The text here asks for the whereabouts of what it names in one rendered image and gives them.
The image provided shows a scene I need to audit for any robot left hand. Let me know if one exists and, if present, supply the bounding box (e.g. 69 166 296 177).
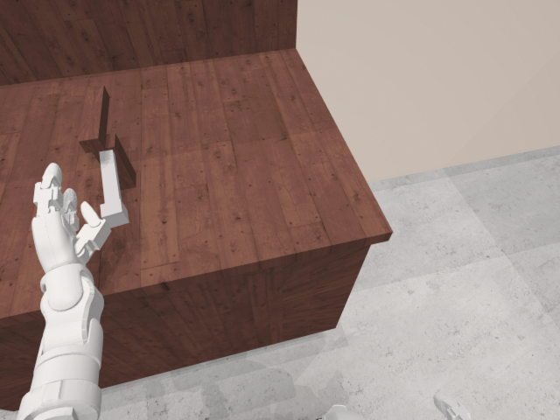
31 163 111 273

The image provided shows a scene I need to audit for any left robot forearm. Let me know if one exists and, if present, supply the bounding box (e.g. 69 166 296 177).
17 263 104 420

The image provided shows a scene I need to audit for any tap lever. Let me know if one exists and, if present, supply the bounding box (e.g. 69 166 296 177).
99 150 130 228

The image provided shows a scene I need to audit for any right robot shin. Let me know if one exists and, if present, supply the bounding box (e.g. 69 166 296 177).
325 405 347 416

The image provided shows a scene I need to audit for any robot right hand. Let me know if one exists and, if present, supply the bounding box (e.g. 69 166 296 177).
433 394 471 420

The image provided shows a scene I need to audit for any counter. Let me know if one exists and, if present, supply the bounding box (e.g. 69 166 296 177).
0 0 393 411

